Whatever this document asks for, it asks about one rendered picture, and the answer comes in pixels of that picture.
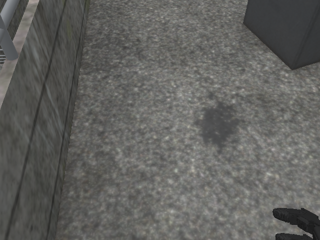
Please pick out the right robot hand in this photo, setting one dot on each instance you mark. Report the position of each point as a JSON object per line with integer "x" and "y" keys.
{"x": 304, "y": 219}

